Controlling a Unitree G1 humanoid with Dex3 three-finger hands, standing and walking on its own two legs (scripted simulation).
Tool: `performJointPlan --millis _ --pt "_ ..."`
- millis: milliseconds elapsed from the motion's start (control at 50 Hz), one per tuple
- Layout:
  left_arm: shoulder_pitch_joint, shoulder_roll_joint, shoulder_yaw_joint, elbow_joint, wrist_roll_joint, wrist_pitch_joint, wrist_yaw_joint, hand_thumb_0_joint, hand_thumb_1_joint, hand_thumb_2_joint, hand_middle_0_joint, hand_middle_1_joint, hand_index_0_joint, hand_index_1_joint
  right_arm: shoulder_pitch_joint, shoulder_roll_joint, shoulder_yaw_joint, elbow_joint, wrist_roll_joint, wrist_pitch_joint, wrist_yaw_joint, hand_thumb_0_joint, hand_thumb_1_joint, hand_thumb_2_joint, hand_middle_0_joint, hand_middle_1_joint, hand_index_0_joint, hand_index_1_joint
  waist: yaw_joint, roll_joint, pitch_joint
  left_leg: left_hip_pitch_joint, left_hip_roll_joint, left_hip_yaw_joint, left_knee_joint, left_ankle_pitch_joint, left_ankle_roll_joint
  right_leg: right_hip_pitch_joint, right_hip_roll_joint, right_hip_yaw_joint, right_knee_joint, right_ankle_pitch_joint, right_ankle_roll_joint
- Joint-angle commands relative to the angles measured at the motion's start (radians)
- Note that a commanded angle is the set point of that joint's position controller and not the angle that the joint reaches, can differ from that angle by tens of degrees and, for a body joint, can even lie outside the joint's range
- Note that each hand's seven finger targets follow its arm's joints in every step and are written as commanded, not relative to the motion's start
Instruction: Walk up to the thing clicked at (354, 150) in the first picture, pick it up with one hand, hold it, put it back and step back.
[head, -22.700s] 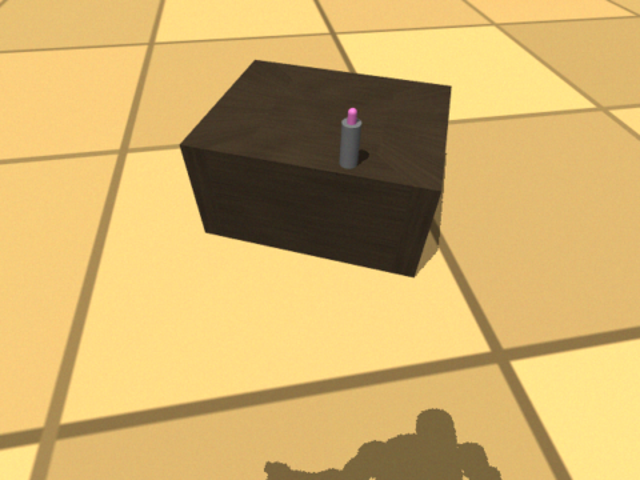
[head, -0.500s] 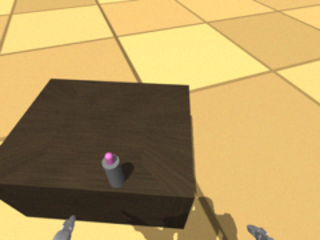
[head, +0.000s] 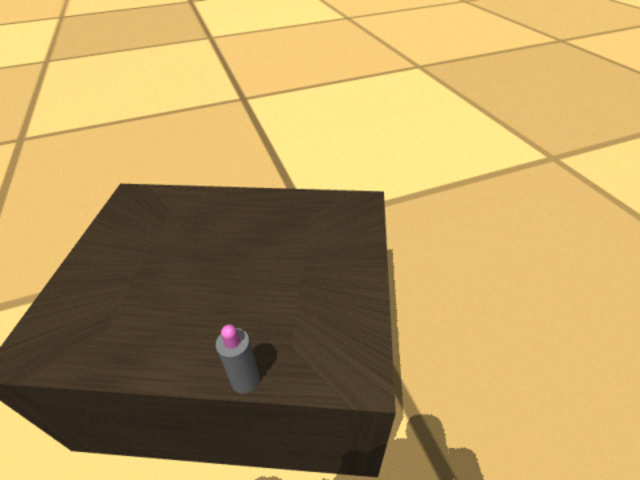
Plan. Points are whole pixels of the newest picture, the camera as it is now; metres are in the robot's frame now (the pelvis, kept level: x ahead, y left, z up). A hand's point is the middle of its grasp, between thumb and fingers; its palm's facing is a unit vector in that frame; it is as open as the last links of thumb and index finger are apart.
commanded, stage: home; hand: left
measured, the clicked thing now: (237, 356) +0.41 +0.20 -0.23
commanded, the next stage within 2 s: stand in 0.98 s
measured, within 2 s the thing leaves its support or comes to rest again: neither
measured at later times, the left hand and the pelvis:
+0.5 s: hand out of the picture +0.05 +0.24 -0.15, palm faces -0.01 -0.93 -0.38, open 17.3 cm; pelvis +0.01 -0.01 +0.00, yaw +0 degrees
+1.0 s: hand out of the picture +0.08 +0.23 -0.14, palm faces +0.00 -0.93 -0.38, open 17.5 cm; pelvis +0.02 -0.02 +0.01, yaw +0 degrees
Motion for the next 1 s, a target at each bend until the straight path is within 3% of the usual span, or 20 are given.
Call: performJointPlan --millis 0,80,140,620,720,780,980 --pt "-0.050 0.215 0.042 -0.023 -0.002 -0.026 0.010 0.000 -0.510 0.079 -0.053 -0.060 -0.053 -0.060 -0.054 -0.196 -0.044 -0.041 0.000 -0.027 -0.007 0.000 -0.897 -0.901 0.201 0.301 0.201 0.301 0.000 -0.028 0.049 -0.133 0.079 -0.084 -0.123 0.060 0.030 0.048 -0.072 0.110 -0.129 -0.094 -0.020" --pt "-0.073 0.219 0.044 -0.001 -0.007 -0.027 0.010 0.000 -0.509 0.079 -0.053 -0.060 -0.053 -0.060 -0.052 -0.200 -0.042 -0.026 0.001 -0.028 -0.007 0.000 -0.896 -0.901 0.201 0.301 0.201 0.301 -0.003 -0.017 0.037 -0.134 0.083 -0.082 -0.138 0.067 0.032 0.074 -0.075 0.114 -0.136 -0.077 -0.021" --pt "-0.083 0.219 0.041 0.014 -0.003 -0.025 0.008 0.000 -0.512 0.077 -0.053 -0.059 -0.053 -0.060 -0.059 -0.193 -0.042 -0.021 0.003 -0.025 -0.007 0.000 -0.897 -0.901 0.201 0.301 0.201 0.301 -0.006 -0.035 0.049 -0.121 0.081 -0.075 -0.135 0.055 0.030 0.042 -0.078 0.125 -0.169 -0.147 -0.021" --pt "-0.120 0.211 0.052 0.055 -0.016 -0.030 0.000 0.000 -0.566 0.046 -0.047 -0.051 -0.047 -0.051 -0.081 -0.216 -0.037 0.010 0.006 -0.031 -0.012 0.000 -0.897 -0.902 0.201 0.301 0.201 0.301 -0.002 -0.016 -0.010 -0.074 0.110 -0.066 -0.153 0.165 0.024 0.135 -0.082 0.111 -0.140 0.122 -0.026" --pt "-0.136 0.208 0.056 0.055 -0.015 -0.026 -0.003 0.000 -0.592 0.032 -0.045 -0.047 -0.045 -0.047 -0.094 -0.218 -0.037 0.009 0.006 -0.032 -0.014 0.000 -0.897 -0.902 0.201 0.301 0.201 0.301 -0.002 -0.010 -0.001 -0.071 0.115 -0.068 -0.170 0.153 0.020 0.123 -0.073 0.104 -0.142 0.079 -0.027" --pt "-0.140 0.211 0.059 0.053 -0.018 -0.027 -0.004 0.000 -0.602 0.026 -0.044 -0.045 -0.043 -0.045 -0.094 -0.221 -0.036 0.009 0.006 -0.035 -0.015 0.000 -0.897 -0.901 0.200 0.301 0.200 0.301 -0.004 -0.008 -0.022 -0.053 0.120 -0.063 -0.171 0.187 0.020 0.136 -0.079 0.105 -0.131 0.140 -0.031" --pt "-0.151 0.212 0.062 0.046 -0.018 -0.029 -0.005 0.000 -0.560 0.051 -0.048 -0.053 -0.049 -0.053 -0.096 -0.216 -0.037 0.010 0.006 -0.034 -0.013 0.000 -0.897 -0.902 0.201 0.301 0.201 0.301 -0.008 -0.028 -0.030 -0.046 0.120 -0.048 -0.164 0.173 0.015 0.148 -0.083 0.115 -0.142 0.157 -0.032"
